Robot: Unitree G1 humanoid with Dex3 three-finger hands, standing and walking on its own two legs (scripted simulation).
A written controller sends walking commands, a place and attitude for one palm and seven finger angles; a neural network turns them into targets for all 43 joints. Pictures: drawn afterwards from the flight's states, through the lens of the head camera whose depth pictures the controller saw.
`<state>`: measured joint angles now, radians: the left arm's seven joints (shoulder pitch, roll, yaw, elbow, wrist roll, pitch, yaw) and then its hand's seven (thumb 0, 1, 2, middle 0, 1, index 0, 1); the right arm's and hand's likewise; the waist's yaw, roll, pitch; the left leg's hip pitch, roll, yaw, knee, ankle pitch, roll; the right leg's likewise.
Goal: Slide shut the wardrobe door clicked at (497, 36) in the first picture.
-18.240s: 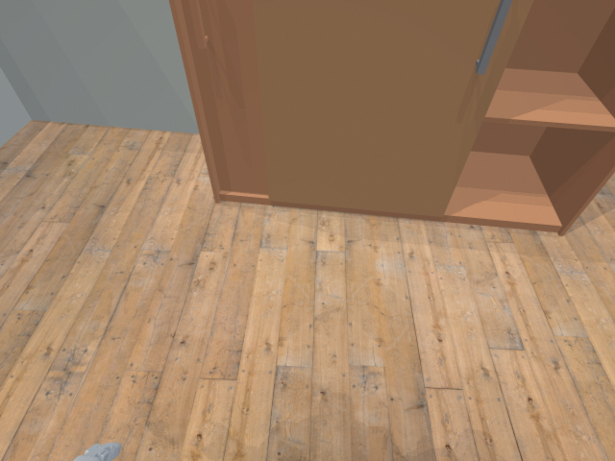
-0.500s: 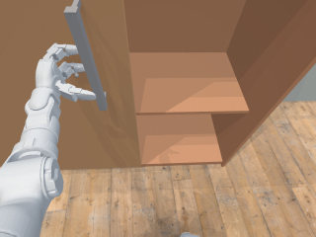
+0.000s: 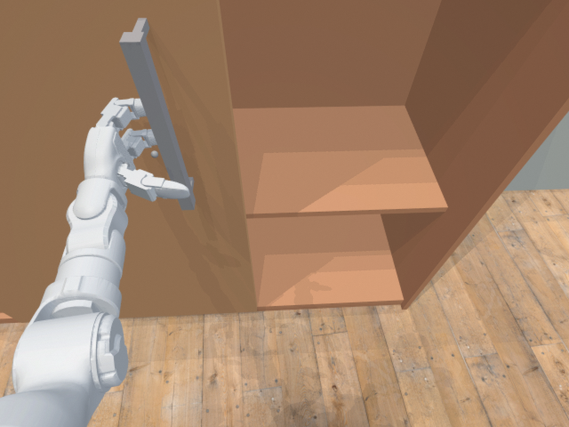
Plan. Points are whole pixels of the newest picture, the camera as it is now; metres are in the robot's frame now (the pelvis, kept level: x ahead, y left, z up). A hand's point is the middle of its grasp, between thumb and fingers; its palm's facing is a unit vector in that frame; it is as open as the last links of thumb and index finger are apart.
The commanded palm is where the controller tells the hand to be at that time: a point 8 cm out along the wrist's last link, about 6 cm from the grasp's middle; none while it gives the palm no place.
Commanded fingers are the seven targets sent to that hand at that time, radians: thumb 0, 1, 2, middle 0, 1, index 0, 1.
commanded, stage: slide the fingers in behind the handle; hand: left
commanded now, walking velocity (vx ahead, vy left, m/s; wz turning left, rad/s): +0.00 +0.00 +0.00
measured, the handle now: (169, 131) +0.51 +0.16 +0.13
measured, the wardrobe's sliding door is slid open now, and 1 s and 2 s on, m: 0.53 0.53 0.53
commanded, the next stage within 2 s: grip the handle and tug to test in 1.22 s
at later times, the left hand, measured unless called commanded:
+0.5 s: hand (170, 154) +0.46 +0.15 +0.13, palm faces +0.02 -1.00 +0.01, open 13.9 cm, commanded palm +0.43 +0.20 +0.13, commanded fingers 0.00 -0.50 0.30 -0.30 -1.20 -0.30 -1.20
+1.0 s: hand (180, 157) +0.45 +0.13 +0.13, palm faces +0.04 -1.00 +0.00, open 14.1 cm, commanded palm +0.42 +0.19 +0.13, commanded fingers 0.00 -0.50 0.30 -0.30 -1.20 -0.30 -1.20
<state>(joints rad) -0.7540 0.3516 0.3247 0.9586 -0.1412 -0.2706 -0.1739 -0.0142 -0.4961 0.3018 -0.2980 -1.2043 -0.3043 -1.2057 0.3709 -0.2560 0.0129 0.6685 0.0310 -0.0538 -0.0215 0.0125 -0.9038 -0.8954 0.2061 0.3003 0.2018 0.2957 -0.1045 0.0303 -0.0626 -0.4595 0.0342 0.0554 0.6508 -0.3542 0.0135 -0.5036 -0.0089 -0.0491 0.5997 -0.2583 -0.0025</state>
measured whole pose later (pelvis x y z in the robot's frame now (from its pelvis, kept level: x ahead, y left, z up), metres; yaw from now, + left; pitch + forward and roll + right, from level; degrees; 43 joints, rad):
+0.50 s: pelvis +0.00 +0.00 +0.00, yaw +0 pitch +9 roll -1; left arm -0.74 0.30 0.28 0.92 -0.14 -0.26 -0.13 -0.01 -0.50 0.30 -0.30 -1.20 -0.30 -1.20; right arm 0.37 -0.25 0.00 0.67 0.03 -0.04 -0.01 0.01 -0.90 -0.90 0.21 0.30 0.20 0.30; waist -0.10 0.03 -0.06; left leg -0.44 0.04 0.05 0.64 -0.36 0.01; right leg -0.49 -0.01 -0.05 0.60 -0.27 -0.01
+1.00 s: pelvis -0.01 -0.01 +0.00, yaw +0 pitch +8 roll +0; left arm -0.76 0.27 0.26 0.95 -0.12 -0.27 -0.07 -0.01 -0.50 0.30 -0.29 -1.20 -0.28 -1.20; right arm 0.34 -0.25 0.01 0.69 0.03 -0.06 -0.01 0.01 -0.90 -0.90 0.21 0.30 0.20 0.30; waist -0.09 0.03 -0.06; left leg -0.43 0.04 0.05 0.64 -0.34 0.00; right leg -0.48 -0.01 -0.05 0.61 -0.26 -0.01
